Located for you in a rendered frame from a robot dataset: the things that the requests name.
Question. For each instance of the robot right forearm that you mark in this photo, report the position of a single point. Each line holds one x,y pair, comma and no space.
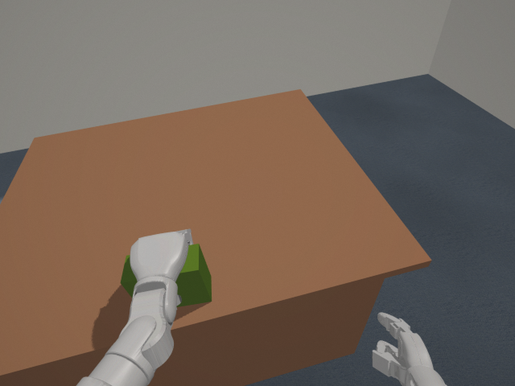
423,376

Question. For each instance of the sponge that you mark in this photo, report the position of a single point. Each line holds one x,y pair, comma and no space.
194,281

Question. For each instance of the robot right hand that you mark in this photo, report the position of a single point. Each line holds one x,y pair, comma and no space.
411,349

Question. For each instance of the robot left hand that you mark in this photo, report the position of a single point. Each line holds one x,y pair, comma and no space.
161,254

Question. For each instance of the table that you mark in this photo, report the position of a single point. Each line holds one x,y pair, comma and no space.
296,237

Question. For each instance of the robot left forearm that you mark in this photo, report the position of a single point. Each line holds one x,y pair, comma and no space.
145,343

